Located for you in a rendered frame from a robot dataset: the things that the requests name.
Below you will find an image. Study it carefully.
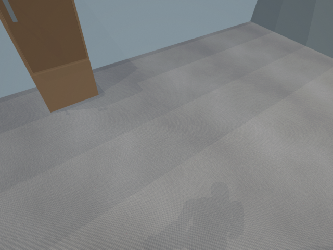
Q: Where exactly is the handle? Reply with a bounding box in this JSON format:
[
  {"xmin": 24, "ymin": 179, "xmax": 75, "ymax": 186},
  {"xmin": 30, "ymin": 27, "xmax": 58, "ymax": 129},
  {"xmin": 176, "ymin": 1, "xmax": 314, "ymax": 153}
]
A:
[{"xmin": 2, "ymin": 0, "xmax": 18, "ymax": 22}]

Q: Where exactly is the cupboard door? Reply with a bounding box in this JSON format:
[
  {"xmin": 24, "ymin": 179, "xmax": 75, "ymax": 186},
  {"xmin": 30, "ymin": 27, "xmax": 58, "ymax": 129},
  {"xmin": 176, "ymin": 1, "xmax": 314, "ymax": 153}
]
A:
[{"xmin": 0, "ymin": 0, "xmax": 87, "ymax": 73}]

